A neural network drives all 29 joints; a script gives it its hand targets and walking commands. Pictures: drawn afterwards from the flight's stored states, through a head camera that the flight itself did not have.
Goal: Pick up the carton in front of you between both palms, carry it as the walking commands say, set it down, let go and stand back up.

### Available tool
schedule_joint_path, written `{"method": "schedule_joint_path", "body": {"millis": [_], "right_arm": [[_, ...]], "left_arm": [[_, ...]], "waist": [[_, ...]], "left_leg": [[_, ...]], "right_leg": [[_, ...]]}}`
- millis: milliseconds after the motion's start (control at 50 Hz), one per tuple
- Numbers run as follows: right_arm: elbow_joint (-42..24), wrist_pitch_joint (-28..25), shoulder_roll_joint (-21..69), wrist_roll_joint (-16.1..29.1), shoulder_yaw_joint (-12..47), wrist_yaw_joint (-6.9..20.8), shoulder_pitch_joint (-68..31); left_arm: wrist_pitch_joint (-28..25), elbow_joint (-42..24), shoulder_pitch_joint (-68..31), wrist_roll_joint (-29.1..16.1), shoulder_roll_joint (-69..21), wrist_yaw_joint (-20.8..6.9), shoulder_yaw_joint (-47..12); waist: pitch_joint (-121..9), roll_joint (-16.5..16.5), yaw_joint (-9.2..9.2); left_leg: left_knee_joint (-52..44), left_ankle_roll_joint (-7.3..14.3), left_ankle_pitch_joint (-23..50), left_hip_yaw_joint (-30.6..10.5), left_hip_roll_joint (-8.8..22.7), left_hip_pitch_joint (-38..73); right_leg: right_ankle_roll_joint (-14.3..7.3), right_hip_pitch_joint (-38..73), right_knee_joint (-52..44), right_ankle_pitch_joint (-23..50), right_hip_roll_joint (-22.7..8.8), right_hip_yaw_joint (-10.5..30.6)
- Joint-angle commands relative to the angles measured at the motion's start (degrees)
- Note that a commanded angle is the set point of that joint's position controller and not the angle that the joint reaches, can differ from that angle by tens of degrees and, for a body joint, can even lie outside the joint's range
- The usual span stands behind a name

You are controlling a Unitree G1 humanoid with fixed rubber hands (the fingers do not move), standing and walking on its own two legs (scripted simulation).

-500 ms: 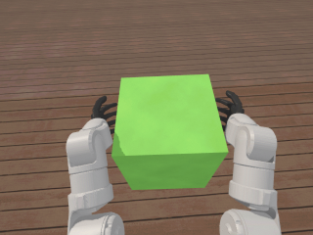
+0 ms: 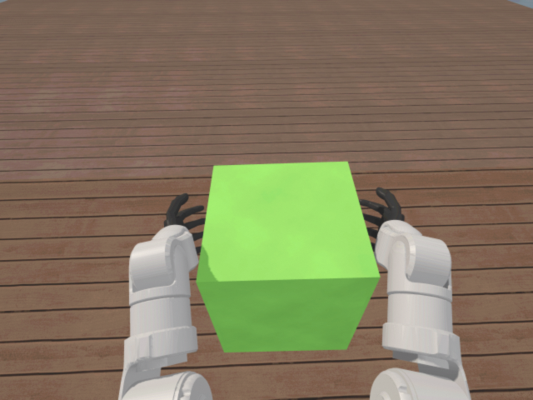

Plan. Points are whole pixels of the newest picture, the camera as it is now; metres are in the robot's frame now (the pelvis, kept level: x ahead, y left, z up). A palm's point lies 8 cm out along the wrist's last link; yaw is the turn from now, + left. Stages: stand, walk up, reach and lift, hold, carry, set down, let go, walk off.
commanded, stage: carry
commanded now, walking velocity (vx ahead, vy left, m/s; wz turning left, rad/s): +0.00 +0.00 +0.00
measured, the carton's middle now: (282, 261) +0.34 +0.00 +0.05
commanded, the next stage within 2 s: none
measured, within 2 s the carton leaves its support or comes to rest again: neither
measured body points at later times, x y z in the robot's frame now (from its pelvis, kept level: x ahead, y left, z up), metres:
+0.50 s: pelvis +0.00 +0.01 +0.00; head -0.04 +0.01 +0.45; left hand +0.33 +0.17 +0.11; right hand +0.34 -0.15 +0.12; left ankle -0.03 +0.08 -0.74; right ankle -0.01 -0.10 -0.73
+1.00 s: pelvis -0.01 +0.00 +0.00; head -0.05 +0.01 +0.45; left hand +0.32 +0.16 +0.11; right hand +0.33 -0.15 +0.12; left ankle -0.03 +0.08 -0.74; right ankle -0.01 -0.10 -0.73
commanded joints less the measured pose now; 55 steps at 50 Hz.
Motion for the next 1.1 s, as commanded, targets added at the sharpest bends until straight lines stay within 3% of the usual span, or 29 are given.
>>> {"method": "schedule_joint_path", "body": {"millis": [0,80,160,200,240,280,300,380,460,520,600,660,720,840,920,1000,1080], "right_arm": [[-1.6,-0.4,43.0,8.2,32.6,0.0,-33.2],[-1.4,-0.3,42.8,8.5,32.3,-0.1,-31.6],[-1.2,-0.4,42.9,8.5,32.2,-0.2,-31.8],[-0.9,-0.3,42.3,8.2,32.0,-0.2,-32.1],[-1.4,-0.4,42.4,8.6,32.6,-0.1,-32.7],[-0.7,-0.5,42.8,8.5,32.2,-0.3,-32.8],[-1.5,-0.5,42.8,8.6,32.6,-0.3,-32.6],[-0.9,-0.6,42.6,8.1,32.1,-0.4,-31.8],[-1.6,-0.6,42.3,8.3,33.0,-0.4,-32.0],[-0.9,-0.4,42.2,8.3,32.0,-0.4,-31.9],[-0.5,-0.4,42.0,7.7,31.8,-0.4,-31.3],[-1.8,-0.4,42.6,8.7,32.9,-0.4,-32.5],[-0.8,-0.3,42.1,7.9,32.0,-0.6,-32.3],[-1.5,-0.4,42.6,8.4,32.8,-0.4,-32.5],[-1.9,-0.5,42.5,8.5,32.8,-0.4,-32.8],[-0.9,-0.4,42.8,8.8,32.7,-0.3,-32.1],[-1.7,-0.5,42.5,8.9,32.9,-0.3,-31.8]], "left_arm": [[-1.2,-2.1,-34.2,-8.4,-45.1,0.3,-33.3],[-1.4,-3.5,-34.4,-8.5,-44.9,0.5,-33.3],[-1.2,-3.1,-34.1,-8.1,-44.5,0.6,-33.1],[-1.2,-2.1,-33.9,-7.5,-44.0,0.7,-32.5],[-1.2,-1.5,-33.4,-7.8,-44.4,0.7,-32.3],[-1.3,-1.7,-34.1,-8.0,-44.3,0.7,-32.5],[-1.5,-2.4,-34.1,-7.9,-44.7,0.7,-32.5],[-1.5,-2.8,-34.3,-8.1,-44.0,0.7,-33.1],[-1.4,-2.7,-33.9,-8.2,-44.2,0.7,-32.6],[-1.2,-2.0,-33.6,-8.1,-43.8,0.8,-32.5],[-1.1,-2.2,-34.0,-8.3,-44.2,0.6,-33.0],[-1.2,-2.2,-33.5,-8.6,-44.5,0.6,-32.7],[-1.1,-1.8,-33.6,-7.9,-43.9,0.8,-32.3],[-1.2,-2.1,-33.6,-8.1,-44.1,0.7,-32.4],[-1.2,-2.2,-33.7,-8.1,-44.4,0.6,-32.5],[-1.3,-3.2,-34.7,-8.2,-44.1,0.7,-32.7],[-1.3,-3.2,-33.8,-8.6,-44.5,0.7,-33.4]], "waist": [[-18.4,1.2,-0.85],[-18.3,1.9,-0.62],[-17.6,2.8,-0.71],[-15.8,0.3,-0.75],[-15.9,0.7,-0.59],[-15.8,1.7,-0.91],[-17.2,0.3,-0.65],[-16.8,1.3,-0.68],[-16.5,0.0,-0.79],[-16.0,0.8,-0.61],[-15.5,1.5,-0.73],[-16.1,0.3,-0.52],[-15.4,1.6,-0.72],[-15.9,-1.2,-0.73],[-14.7,1.6,-0.88],[-15.3,0.5,-0.8],[-16.5,1.9,-0.71]], "left_leg": [[-1.8,0.9,28.6,-6.7,7.6,7.0],[-1.8,0.7,32.1,-6.7,7.6,7.6],[-1.9,1.3,28.6,-7.0,7.9,7.4],[-3.0,1.3,25.1,-7.4,7.8,4.6],[-3.4,1.3,21.5,-7.2,7.2,4.9],[-3.3,1.1,24.8,-7.0,7.2,5.6],[-2.6,1.0,27.0,-6.7,7.4,6.0],[-3.0,1.2,24.0,-6.6,7.3,6.3],[-3.5,1.4,21.5,-6.9,7.2,5.4],[-3.3,1.2,24.8,-6.6,7.0,5.7],[-3.7,1.2,22.3,-6.9,7.1,5.6],[-3.5,1.4,22.7,-7.0,7.6,4.8],[-3.8,1.3,20.2,-6.8,7.2,5.1],[-3.5,1.2,18.7,-6.5,6.8,4.1],[-4.7,1.2,16.9,-6.9,7.1,3.5],[-4.3,1.4,18.2,-7.0,7.1,3.9],[-4.0,1.2,21.1,-7.0,7.2,5.2]], "right_leg": [[-3.0,6.3,-0.6,22.1,-5.5,4.9],[-2.7,6.0,0.7,21.8,-5.9,4.5],[-3.1,5.3,-0.5,18.4,-5.8,4.9],[-2.8,5.6,-1.2,16.5,-6.0,4.7],[-2.9,5.5,-2.0,16.3,-6.4,5.3],[-3.2,5.9,-1.7,19.8,-6.4,5.1],[-2.8,7.0,-1.2,20.8,-6.3,4.8],[-3.1,5.9,-1.8,18.8,-6.9,5.4],[-3.0,6.1,-2.2,17.6,-6.7,5.5],[-3.2,6.1,-1.5,20.3,-6.8,5.0],[-2.9,5.4,-2.1,16.8,-6.6,5.1],[-2.9,6.9,-1.9,18.1,-6.7,4.8],[-3.2,5.5,-2.7,17.0,-6.7,5.4],[-3.3,7.0,-2.9,19.7,-6.9,5.7],[-3.1,5.9,-3.1,15.4,-7.0,5.5],[-3.1,6.3,-3.1,16.4,-6.8,5.5],[-3.3,6.1,-2.3,16.9,-6.8,5.2]]}}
